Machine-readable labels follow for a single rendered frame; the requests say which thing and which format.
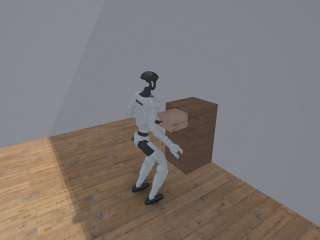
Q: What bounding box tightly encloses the left robot foot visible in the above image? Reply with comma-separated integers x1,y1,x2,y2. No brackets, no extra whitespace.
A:
132,182,150,193

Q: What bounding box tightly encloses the drawer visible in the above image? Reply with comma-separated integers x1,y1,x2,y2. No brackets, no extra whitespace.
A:
155,108,188,132

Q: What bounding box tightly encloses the robot right thigh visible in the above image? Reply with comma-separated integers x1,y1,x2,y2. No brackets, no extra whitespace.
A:
140,141,168,174

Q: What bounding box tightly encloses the robot right forearm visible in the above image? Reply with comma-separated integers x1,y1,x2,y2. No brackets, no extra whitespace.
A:
151,125,174,148

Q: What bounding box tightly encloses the robot left upper arm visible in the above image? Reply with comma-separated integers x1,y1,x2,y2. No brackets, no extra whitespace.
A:
126,91,141,116

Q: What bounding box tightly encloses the robot right upper arm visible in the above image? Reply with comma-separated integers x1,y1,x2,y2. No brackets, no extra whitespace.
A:
147,98,160,132

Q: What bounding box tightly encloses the cabinet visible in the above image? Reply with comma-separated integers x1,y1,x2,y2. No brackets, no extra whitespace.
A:
165,97,218,174

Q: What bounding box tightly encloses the right robot hand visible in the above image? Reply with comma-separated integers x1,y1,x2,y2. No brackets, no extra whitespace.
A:
169,143,183,159

